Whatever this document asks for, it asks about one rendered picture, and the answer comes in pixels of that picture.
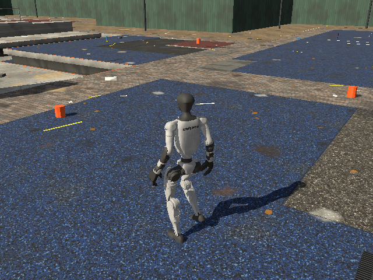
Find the robot right hand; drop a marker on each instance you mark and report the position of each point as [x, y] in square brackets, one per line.
[205, 165]

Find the robot right upper arm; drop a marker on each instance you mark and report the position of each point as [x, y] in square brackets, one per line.
[205, 130]

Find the right robot forearm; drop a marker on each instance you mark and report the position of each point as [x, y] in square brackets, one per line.
[209, 152]

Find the left robot forearm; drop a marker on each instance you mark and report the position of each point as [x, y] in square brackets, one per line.
[162, 161]

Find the robot left upper arm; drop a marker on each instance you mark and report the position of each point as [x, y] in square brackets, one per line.
[170, 127]

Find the left robot thigh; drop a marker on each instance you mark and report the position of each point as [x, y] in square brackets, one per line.
[171, 176]

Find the robot right shin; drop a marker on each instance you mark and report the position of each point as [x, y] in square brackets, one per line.
[191, 197]

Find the robot left hand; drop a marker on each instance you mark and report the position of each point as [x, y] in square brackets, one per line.
[153, 177]

